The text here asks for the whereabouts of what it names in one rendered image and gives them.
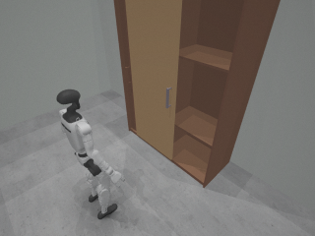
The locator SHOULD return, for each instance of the wardrobe door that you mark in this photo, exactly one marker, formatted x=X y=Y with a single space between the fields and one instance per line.
x=154 y=28
x=126 y=48

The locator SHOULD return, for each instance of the robot left upper arm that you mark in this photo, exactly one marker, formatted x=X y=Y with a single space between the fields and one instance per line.
x=60 y=114

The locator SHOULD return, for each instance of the robot right upper arm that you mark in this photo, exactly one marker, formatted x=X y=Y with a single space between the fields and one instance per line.
x=86 y=133

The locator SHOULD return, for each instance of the robot right shin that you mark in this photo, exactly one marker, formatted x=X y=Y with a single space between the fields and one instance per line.
x=103 y=199

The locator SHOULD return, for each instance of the robot right hand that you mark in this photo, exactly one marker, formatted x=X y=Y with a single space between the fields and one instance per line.
x=116 y=177

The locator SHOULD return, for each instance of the handle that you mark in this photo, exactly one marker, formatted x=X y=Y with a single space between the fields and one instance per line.
x=127 y=77
x=167 y=98

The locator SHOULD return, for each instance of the robot left foot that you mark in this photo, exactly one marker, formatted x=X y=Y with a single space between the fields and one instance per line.
x=92 y=198

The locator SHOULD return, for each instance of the right robot forearm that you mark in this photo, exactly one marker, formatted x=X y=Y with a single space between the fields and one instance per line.
x=101 y=163

